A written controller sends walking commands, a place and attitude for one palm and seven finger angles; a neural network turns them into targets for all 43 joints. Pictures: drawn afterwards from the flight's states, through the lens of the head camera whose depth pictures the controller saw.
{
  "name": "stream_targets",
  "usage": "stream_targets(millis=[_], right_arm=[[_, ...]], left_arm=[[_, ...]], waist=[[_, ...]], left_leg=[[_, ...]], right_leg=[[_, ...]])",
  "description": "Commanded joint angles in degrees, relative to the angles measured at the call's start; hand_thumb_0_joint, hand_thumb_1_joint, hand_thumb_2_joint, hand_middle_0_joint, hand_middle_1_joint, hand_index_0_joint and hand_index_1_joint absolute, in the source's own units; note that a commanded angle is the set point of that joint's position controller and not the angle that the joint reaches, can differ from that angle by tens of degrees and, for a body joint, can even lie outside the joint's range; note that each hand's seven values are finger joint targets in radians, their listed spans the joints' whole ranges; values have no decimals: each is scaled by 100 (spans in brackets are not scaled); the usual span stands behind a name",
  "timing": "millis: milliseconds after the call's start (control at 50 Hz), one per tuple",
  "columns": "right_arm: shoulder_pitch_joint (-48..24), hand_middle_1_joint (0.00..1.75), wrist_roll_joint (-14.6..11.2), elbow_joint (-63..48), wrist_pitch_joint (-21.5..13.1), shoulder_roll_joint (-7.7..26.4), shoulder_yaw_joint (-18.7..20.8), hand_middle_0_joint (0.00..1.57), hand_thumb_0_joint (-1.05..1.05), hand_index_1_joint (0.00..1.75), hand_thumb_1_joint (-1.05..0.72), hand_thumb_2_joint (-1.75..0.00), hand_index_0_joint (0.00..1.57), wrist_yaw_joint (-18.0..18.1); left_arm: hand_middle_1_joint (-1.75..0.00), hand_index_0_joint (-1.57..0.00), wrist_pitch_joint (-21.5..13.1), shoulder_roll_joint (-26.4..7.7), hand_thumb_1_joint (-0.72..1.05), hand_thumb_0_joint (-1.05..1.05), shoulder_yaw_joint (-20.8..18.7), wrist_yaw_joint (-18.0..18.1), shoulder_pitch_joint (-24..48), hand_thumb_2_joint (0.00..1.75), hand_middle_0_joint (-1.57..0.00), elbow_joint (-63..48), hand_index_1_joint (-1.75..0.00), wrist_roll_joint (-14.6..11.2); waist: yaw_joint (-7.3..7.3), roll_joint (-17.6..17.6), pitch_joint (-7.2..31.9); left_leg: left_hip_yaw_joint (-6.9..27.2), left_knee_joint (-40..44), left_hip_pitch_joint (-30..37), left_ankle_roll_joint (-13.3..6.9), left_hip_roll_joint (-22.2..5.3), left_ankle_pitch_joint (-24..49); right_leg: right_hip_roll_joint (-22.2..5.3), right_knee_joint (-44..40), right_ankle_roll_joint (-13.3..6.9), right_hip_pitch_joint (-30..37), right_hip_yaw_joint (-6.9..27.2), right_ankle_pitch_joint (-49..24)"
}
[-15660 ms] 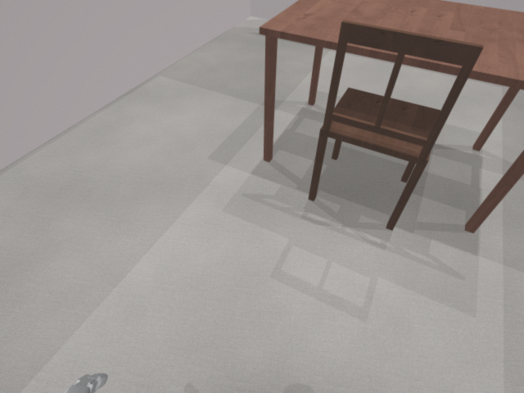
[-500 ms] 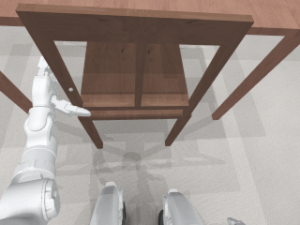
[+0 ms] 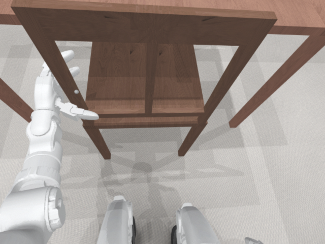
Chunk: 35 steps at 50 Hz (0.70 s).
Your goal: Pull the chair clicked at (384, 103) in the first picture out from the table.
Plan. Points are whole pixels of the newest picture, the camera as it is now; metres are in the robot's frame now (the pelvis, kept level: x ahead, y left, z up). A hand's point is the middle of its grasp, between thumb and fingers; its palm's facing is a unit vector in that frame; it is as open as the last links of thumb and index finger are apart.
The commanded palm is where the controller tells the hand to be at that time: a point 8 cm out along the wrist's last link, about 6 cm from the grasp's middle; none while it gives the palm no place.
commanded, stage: hook a spindle and tug to test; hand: left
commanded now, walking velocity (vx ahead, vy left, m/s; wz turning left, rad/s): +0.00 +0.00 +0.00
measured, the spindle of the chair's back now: (149, 84) +0.50 +0.02 +0.03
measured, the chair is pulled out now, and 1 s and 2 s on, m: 0.00 0.01 0.11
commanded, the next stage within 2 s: step backward, pulling the chair out in 1.12 s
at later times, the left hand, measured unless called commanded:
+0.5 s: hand (76, 91) +0.47 +0.20 +0.03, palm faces +0.06 -1.00 -0.02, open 5.6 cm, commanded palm +0.44 +0.23 +0.03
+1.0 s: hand (78, 97) +0.45 +0.19 +0.03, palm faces +0.07 -1.00 -0.02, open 5.5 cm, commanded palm +0.41 +0.23 +0.03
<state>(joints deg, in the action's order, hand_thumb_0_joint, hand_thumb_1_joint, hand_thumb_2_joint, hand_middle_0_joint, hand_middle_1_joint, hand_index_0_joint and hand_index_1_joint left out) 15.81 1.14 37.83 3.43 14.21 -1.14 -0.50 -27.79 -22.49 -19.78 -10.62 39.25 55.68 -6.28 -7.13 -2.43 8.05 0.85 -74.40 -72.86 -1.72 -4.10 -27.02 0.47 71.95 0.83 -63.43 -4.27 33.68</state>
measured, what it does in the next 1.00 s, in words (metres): stands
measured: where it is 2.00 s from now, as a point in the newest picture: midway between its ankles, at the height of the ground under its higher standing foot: outside the picture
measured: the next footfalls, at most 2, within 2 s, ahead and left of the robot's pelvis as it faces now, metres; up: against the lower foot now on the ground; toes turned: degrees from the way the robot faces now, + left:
none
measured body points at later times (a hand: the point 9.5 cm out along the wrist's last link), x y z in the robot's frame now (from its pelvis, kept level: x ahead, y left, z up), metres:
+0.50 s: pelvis +0.00 +0.00 +0.00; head +0.15 +0.03 +0.43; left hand +0.46 +0.25 +0.03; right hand +0.07 -0.26 -0.12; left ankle +0.06 +0.10 -0.61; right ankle +0.00 -0.14 -0.61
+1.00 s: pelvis +0.03 +0.00 +0.02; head +0.16 +0.03 +0.44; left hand +0.44 +0.25 +0.03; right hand +0.11 -0.26 -0.10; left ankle +0.06 +0.10 -0.61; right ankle +0.00 -0.14 -0.61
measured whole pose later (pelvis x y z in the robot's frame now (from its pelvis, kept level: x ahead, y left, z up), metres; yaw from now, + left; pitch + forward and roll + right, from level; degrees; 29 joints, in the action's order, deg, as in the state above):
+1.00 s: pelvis +0.03 +0.00 +0.02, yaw -1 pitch +25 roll -4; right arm 14.9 0.5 35.2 2.7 13.7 -0.2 -1.9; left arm -25.3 -18.1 -17.4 -8.2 25.2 40.5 -9.1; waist -6.5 -2.2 8.5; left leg -0.7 -71.0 -67.5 -1.8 -4.2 -28.6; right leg 0.6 67.9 1.3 -58.6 -2.7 34.2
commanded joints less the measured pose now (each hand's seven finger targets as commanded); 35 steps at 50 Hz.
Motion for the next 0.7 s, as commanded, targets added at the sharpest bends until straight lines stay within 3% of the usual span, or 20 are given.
stream_targets(millis=[0,60,100,140,160,180,240,280,300,340,360,400,460,500,600,620,680], right_arm=[[702,30,-15,-363,-116,1039,402,20,0,30,-90,-90,20,79],[720,30,-14,-324,-116,1054,394,20,0,30,-90,-90,20,85],[734,30,-10,-350,-111,1063,389,20,0,30,-90,-90,20,96],[727,30,-3,-345,-122,1056,386,20,0,30,-90,-90,20,85],[715,30,-6,-352,-120,1028,382,20,0,30,-90,-90,20,73],[730,30,9,-331,-119,1059,402,20,0,30,-90,-90,20,80],[737,30,1,-359,-119,1066,392,20,0,30,-90,-90,20,81],[722,30,2,-363,-114,1043,408,20,0,30,-90,-90,20,74],[725,30,-1,-378,-106,1047,414,20,0,30,-90,-90,20,70],[733,30,-7,-386,-102,1073,407,20,0,30,-90,-90,20,73],[702,30,-10,-394,-104,1047,408,20,0,30,-90,-90,20,67],[709,30,-14,-404,-111,1037,420,20,0,30,-90,-90,20,57],[684,30,-14,-432,-125,1007,429,20,0,30,-90,-90,20,38],[663,30,-31,-461,-128,1006,430,20,0,30,-90,-90,20,18],[649,30,-33,-464,-140,994,434,20,0,30,-90,-90,20,2],[646,30,-37,-501,-148,1002,433,20,0,30,-90,-90,20,-4],[610,30,-40,-537,-149,965,441,20,0,30,-90,-90,20,-26]], left_arm=[[-118,-41,-420,-1051,-22,0,5,-58,2176,42,-41,-1267,-118,-62],[-134,-46,-402,-1084,-5,0,-43,-56,2199,49,-46,-1031,-134,-66],[-145,-50,-414,-1214,6,0,-146,-75,2133,54,-50,-1014,-145,-51],[-145,-50,-449,-1207,17,0,-91,-98,2323,59,-50,-1114,-145,-27],[-145,-50,-429,-991,23,0,65,-112,2336,61,-50,-1063,-145,-39],[-145,-50,-448,-1140,28,0,-69,-98,2401,64,-50,-1144,-145,-58],[-145,-50,-429,-1165,45,0,-99,-100,2288,71,-50,-1099,-145,-64],[-145,-50,-426,-1077,56,0,-12,-109,2337,76,-50,-1287,-145,-69],[-145,-50,-403,-1074,62,0,-51,-105,2192,78,-50,-1230,-145,-80],[-145,-50,-390,-1238,73,0,-175,-89,2104,83,-50,-1281,-145,-77],[-145,-50,-406,-1067,79,0,23,-94,2273,85,-50,-1472,-145,-73],[-145,-50,-365,-1002,90,0,13,-71,2063,90,-50,-1467,-145,-95],[-145,-50,-383,-816,90,0,149,-14,1983,90,-50,-1751,-145,-110],[-145,-50,-357,-826,90,0,101,-7,1576,90,-50,-1716,-145,-144],[-145,-50,-411,-859,90,0,109,8,1370,90,-50,-1870,-145,-109],[-145,-50,-434,-906,90,0,68,12,1235,90,-50,-1975,-145,-121],[-145,-50,-404,-739,90,0,143,7,958,90,-50,-2021,-145,-144]], waist=[[-140,-633,2740],[-204,-455,2606],[-153,-445,2664],[-141,-694,2766],[-186,-769,2708],[-178,-698,2788],[-164,-632,2871],[-146,-796,2951],[-131,-639,2999],[-91,-680,3018],[-137,-821,3057],[-104,-691,3004],[-92,-817,3115],[-33,-625,2996],[-29,-622,2858],[39,-733,2906],[42,-632,2880]], left_leg=[[417,815,3387,43,136,1493],[388,756,3192,14,139,1428],[358,738,3089,10,156,1477],[389,727,3272,32,143,1534],[406,742,3344,35,149,1545],[435,733,3401,40,125,1573],[429,717,3372,27,137,1674],[417,713,3497,43,136,1743],[422,725,3472,41,140,1737],[445,738,3520,50,125,1825],[456,754,3633,57,121,1851],[454,787,3634,58,122,1874],[470,814,3849,76,115,2083],[439,867,3724,74,124,2006],[403,894,3689,78,118,2038],[414,911,3773,86,117,2158],[367,913,3748,88,126,2286]], right_leg=[[198,-1029,-264,-4,20,-1280],[199,-1039,-244,-34,47,-1273],[197,-1007,-249,90,65,-1334],[192,-956,-267,-46,56,-1317],[197,-974,-273,-128,34,-1306],[197,-957,-271,-127,21,-1319],[199,-945,-264,-57,29,-1397],[191,-955,-269,-45,34,-1446],[200,-968,-266,28,26,-1452],[202,-937,-272,15,17,-1492],[197,-933,-272,-48,11,-1484],[207,-986,-273,46,3,-1518],[203,-987,-278,30,-14,-1620],[224,-1056,-277,199,-3,-1636],[218,-1048,-271,232,6,-1706],[224,-1016,-297,252,6,-1749],[219,-1043,-275,375,12,-1931]])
